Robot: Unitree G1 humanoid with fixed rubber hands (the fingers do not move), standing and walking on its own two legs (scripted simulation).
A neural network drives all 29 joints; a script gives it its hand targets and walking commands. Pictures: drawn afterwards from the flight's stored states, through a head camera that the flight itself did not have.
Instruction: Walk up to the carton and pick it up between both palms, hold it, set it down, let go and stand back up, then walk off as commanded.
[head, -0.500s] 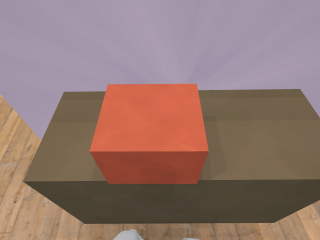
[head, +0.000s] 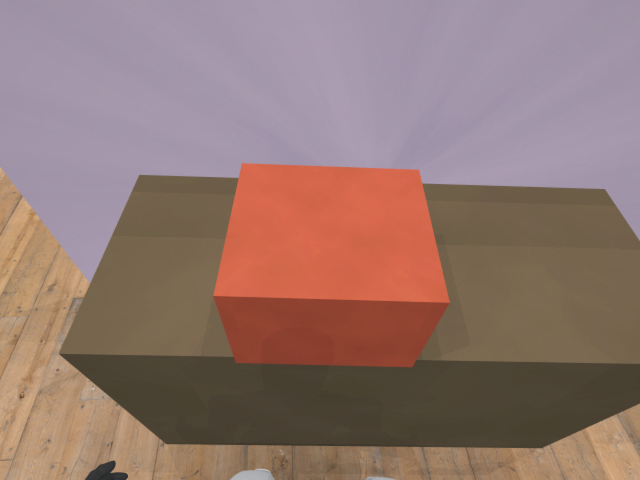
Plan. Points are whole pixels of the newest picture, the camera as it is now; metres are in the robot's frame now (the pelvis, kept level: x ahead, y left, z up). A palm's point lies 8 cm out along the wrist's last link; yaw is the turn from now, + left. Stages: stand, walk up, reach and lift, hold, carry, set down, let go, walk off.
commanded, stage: walk up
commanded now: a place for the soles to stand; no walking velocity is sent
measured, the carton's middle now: (327, 266) +0.43 -0.01 -0.02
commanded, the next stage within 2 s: reach and lift in 1.66 s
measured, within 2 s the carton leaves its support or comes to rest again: neither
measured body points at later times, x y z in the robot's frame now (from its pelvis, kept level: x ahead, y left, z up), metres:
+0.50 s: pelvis -0.02 +0.00 +0.00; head -0.01 +0.01 +0.45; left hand +0.09 +0.30 -0.12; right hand +0.05 -0.30 -0.12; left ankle +0.04 +0.12 -0.71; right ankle +0.02 -0.10 -0.71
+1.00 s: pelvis -0.03 +0.01 +0.00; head -0.02 +0.01 +0.45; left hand +0.06 +0.31 -0.12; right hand +0.04 -0.29 -0.13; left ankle +0.04 +0.12 -0.71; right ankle +0.02 -0.10 -0.71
